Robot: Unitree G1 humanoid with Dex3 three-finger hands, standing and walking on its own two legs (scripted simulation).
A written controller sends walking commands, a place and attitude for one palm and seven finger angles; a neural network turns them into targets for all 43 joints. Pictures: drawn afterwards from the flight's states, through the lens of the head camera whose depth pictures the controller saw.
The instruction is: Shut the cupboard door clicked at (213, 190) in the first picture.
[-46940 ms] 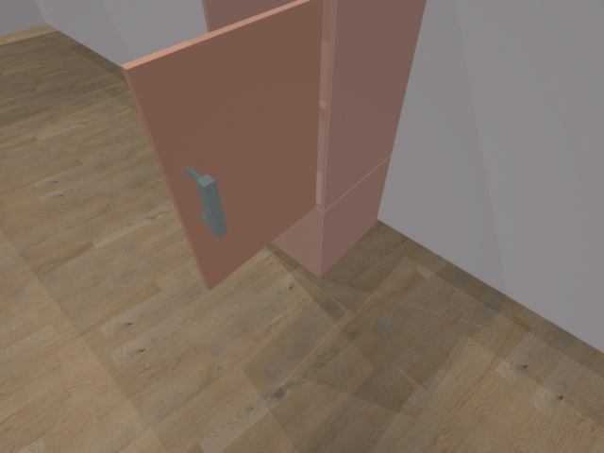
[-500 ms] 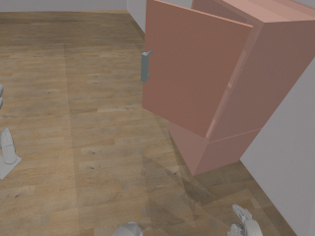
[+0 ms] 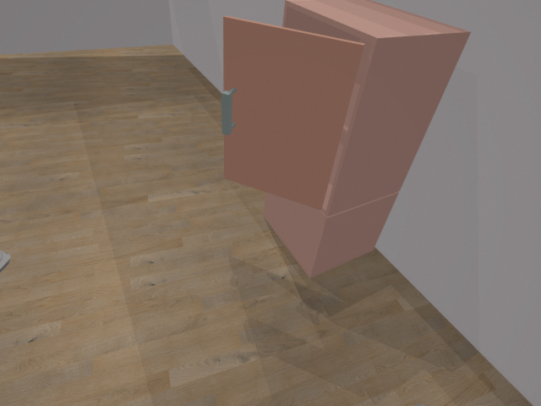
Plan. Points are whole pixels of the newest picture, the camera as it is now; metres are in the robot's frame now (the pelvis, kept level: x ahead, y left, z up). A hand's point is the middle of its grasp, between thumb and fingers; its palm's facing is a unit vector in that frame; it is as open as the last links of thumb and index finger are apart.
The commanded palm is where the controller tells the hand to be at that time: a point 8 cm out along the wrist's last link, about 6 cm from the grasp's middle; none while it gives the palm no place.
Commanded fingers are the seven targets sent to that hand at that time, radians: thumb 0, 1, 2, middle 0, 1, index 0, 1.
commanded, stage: stop stepping back and stand still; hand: left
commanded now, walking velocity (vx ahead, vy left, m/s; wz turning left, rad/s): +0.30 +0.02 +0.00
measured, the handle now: (230, 111) +1.02 +0.22 -0.02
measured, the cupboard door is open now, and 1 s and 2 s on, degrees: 38 38 38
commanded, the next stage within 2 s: let the arm hang, fingers relaxed in 0.44 s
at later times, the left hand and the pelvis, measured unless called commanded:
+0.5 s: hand out of the picture +0.16 +0.31 +0.17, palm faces +0.49 -0.69 -0.52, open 7.4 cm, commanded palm +0.10 +0.33 +0.18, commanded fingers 0.00 0.90 0.90 -0.20 -0.30 -0.20 -0.30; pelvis -0.03 +0.02 -0.01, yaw +0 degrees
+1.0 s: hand out of the picture +0.03 +0.22 -0.17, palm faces +0.06 -0.98 -0.20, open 7.1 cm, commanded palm none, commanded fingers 0.00 0.90 0.90 -0.20 -0.30 -0.20 -0.30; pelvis -0.01 +0.03 +0.00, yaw +3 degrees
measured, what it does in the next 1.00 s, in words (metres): steps on the spot: left foot, then right foot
